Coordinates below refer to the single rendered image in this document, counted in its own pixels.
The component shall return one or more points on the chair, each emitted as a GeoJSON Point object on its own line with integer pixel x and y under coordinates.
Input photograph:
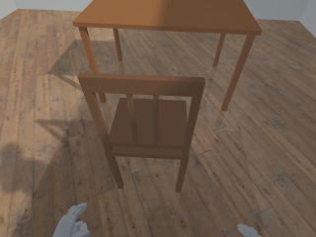
{"type": "Point", "coordinates": [145, 128]}

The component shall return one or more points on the robot right hand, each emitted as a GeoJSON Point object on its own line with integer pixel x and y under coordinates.
{"type": "Point", "coordinates": [247, 231]}

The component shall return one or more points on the table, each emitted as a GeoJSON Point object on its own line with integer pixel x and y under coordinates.
{"type": "Point", "coordinates": [222, 17]}

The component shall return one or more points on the robot left hand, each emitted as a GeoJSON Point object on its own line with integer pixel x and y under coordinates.
{"type": "Point", "coordinates": [67, 227]}

